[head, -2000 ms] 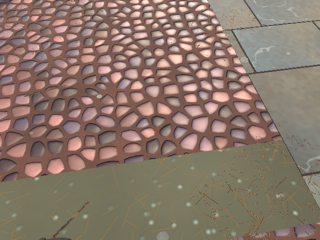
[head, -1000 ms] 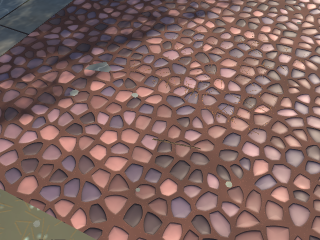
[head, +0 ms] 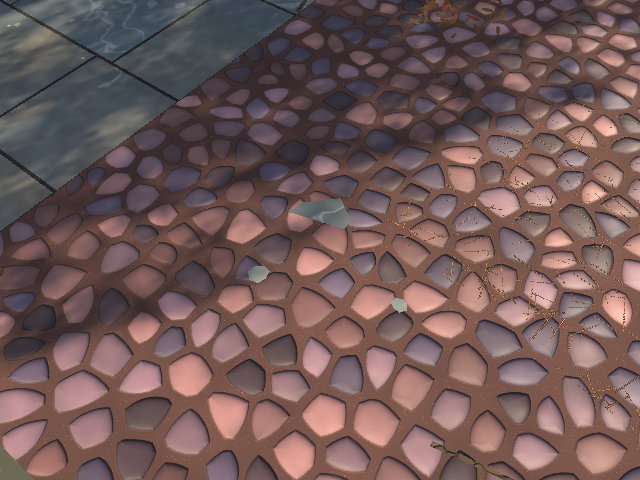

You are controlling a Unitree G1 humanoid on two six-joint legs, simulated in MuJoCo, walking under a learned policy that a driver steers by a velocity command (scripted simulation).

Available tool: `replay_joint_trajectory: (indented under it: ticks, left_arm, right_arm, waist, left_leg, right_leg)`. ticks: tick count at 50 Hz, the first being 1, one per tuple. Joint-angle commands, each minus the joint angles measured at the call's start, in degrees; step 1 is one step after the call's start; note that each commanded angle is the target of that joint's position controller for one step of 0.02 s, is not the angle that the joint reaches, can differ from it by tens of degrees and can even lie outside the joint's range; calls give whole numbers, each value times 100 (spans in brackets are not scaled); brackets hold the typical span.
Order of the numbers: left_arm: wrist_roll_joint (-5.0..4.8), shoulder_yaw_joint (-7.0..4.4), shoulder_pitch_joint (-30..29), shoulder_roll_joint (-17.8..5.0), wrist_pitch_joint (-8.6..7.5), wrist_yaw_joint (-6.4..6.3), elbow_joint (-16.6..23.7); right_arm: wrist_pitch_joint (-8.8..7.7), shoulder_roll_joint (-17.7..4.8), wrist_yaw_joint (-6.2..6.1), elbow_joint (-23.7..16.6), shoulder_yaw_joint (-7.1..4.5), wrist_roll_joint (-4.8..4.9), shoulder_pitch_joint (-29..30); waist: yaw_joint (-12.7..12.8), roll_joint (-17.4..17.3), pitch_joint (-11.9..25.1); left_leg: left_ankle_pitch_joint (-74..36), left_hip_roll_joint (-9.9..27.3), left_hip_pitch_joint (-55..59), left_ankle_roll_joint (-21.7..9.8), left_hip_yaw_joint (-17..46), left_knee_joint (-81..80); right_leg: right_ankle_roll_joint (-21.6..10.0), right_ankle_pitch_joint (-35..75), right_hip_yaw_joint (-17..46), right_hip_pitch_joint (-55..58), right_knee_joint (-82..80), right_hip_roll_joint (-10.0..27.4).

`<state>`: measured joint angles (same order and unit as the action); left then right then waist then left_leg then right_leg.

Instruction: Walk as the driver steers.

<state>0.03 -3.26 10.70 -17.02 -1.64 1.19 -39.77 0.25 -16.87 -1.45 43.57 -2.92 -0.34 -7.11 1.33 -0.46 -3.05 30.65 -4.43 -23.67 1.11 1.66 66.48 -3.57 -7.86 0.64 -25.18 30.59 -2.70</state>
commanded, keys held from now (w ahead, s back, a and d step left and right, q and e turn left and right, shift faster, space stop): e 1.00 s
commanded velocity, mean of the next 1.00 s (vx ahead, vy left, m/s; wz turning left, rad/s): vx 0.01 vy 0.00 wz -0.57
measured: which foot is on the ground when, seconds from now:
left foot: up 0.00-0.28, down 0.30-0.76, up 0.78-1.00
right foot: down 0.00-0.30, up 0.32-0.72, down 0.74-1.00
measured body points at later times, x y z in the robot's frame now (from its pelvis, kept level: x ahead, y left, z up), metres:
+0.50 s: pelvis +0.05 +0.06 +0.01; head +0.09 +0.08 +0.46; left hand +0.28 +0.30 -0.09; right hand +0.08 -0.25 -0.08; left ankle +0.09 +0.17 -0.73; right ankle -0.01 -0.07 -0.64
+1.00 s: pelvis +0.03 +0.02 +0.01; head +0.06 -0.03 +0.46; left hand +0.33 +0.16 -0.06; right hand -0.01 -0.31 -0.10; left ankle +0.14 +0.14 -0.66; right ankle -0.01 -0.07 -0.73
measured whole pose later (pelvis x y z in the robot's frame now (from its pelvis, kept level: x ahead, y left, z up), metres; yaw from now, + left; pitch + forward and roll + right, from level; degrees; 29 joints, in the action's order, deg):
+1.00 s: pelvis +0.03 +0.02 +0.01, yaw -36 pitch +2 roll +2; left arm -0.4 -3.8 10.9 -17.9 2.1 -1.4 -34.4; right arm 0.6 -19.0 -1.7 42.3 -5.1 -0.3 -6.6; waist 0.3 -1.3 -3.2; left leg 20.5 0.0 -29.6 5.4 3.3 54.9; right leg -2.7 -11.9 6.0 -15.8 25.8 -2.8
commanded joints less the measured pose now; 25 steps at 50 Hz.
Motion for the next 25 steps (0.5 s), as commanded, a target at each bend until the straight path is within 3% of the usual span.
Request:
replay_joint_trajectory:
  ticks: [1, 4, 7, 11, 14, 15, 16, 17, 18, 19, 20, 21, 23, 25]
  left_arm:
    - [-80, -207, -4, -754, 98, -157, 489]
    - [5, -308, 26, -938, 214, -243, 577]
    - [-45, -375, -9, -1057, 284, -314, 646]
    - [-46, -387, -99, -1031, 385, -317, 729]
    - [-115, -365, -252, -955, 456, -333, 789]
    - [-112, -316, -115, -794, 460, -335, 788]
    - [-60, -231, 90, -472, 445, -308, 836]
    - [-49, -322, 26, -747, 366, -286, 988]
    - [-36, -435, 187, -1102, 342, -276, 828]
    - [-75, -487, 301, -1154, 378, -274, 664]
    - [-67, -469, 415, -1007, 440, -306, 534]
    - [-66, -432, 411, -883, 483, -304, 529]
    - [-130, -359, 173, -702, 499, -270, 660]
    - [-163, -300, -180, -600, 483, -249, 830]
  right_arm:
    - [41, -608, -46, -414, -175, 21, -23]
    - [28, -392, -77, -325, -125, 47, -184]
    - [2, -404, -71, -271, -123, 49, -180]
    - [-83, -483, -1, -296, -166, 76, -106]
    - [-204, -528, 67, -183, -230, 87, -449]
    - [-216, -792, 49, -163, -314, 30, -599]
    - [-167, -1287, 1, -242, -411, -91, -499]
    - [-150, -1333, 22, -264, -427, -288, -373]
    - [-174, -969, -1, -444, -323, -256, -61]
    - [-175, -723, -27, -490, -263, -157, 179]
    - [-166, -636, -51, -528, -233, -65, 280]
    - [-154, -594, -75, -519, -206, -6, 259]
    - [-97, -611, -125, -470, -195, -34, 36]
    - [-42, -699, -164, -418, -228, -66, -248]
  waist:
    - [-147, 307, 925]
    - [-157, 742, 978]
    - [-100, 809, 1157]
    - [-29, 1013, 1040]
    - [-245, 1034, 964]
    - [-229, 727, 990]
    - [9, -641, 873]
    - [15, -1677, 660]
    - [52, -1126, 603]
    - [130, -778, 522]
    - [136, -640, 507]
    - [58, -653, 443]
    - [-86, -742, 424]
    - [-322, -872, 490]
  left_leg:
    - [-354, 444, -943, 121, 448, -187]
    - [-588, 236, -443, 305, 283, -1356]
    - [-1052, 198, -54, 385, 330, -2019]
    - [-1200, 165, 189, 315, 372, -2720]
    - [-1899, 192, 922, 94, 239, -4142]
    - [-2037, 750, 1430, -119, 638, -4578]
    - [-2279, 2014, 1798, -720, 1982, -4984]
    - [-2813, 2732, 1294, -1511, 2987, -5191]
    - [-2923, 2617, 1218, -1585, 2631, -5103]
    - [-2942, 2231, 1216, -1312, 1967, -4950]
    - [-2892, 1926, 1370, -1110, 1527, -4851]
    - [-3213, 1885, 1462, -1127, 1300, -4801]
    - [-3587, 1734, 1625, -1200, 829, -4811]
    - [-3799, 1842, 2115, -1309, 721, -4784]
  right_leg:
    - [-1063, 1205, 2100, 1438, -1191, 1472]
    - [-990, 1186, 1908, 1204, -1234, 1188]
    - [-902, 762, 1979, 1061, -1190, 1116]
    - [-765, -18, 2408, 983, -1155, 1047]
    - [-497, -102, 2523, 827, -799, 823]
    - [-237, -648, 2319, 467, -384, 561]
    - [124, -1967, 1380, -417, 868, -177]
    - [374, -2818, 750, -984, 2188, -445]
    - [501, -2515, 925, -953, 3043, -150]
    - [582, -2145, 857, -973, 3381, -114]
    - [686, -1845, 781, -1060, 3658, -83]
    - [785, -1664, 741, -1202, 3918, -52]
    - [913, -1431, 438, -1231, 3773, 28]
    - [1013, -1368, 313, -1359, 3235, 173]
Velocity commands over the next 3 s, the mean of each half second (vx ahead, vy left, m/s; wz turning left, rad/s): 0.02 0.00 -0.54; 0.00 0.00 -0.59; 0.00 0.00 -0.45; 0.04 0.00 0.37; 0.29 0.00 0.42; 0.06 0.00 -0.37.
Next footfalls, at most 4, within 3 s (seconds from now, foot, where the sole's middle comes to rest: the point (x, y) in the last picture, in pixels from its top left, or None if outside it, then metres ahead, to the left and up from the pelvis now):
0.30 left None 0.13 0.15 -0.77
0.74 right None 0.02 -0.09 -0.77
1.20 left None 0.18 0.08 -0.77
1.54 right None -0.03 -0.08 -0.77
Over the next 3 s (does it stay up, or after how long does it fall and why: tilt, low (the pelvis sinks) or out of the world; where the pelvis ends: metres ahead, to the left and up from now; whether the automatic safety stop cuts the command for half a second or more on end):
stays up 0.28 -0.07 0.01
